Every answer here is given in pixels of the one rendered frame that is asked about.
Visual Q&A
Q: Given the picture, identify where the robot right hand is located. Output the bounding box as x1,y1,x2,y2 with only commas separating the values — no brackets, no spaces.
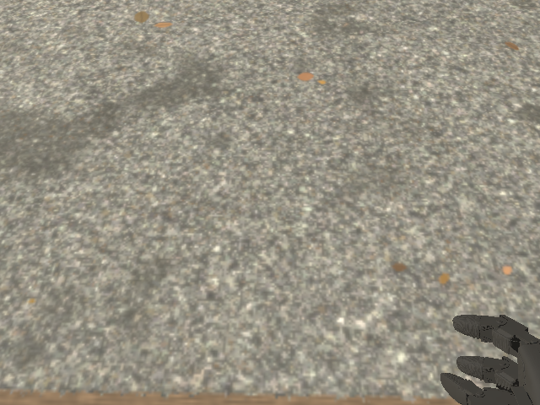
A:
440,315,540,405

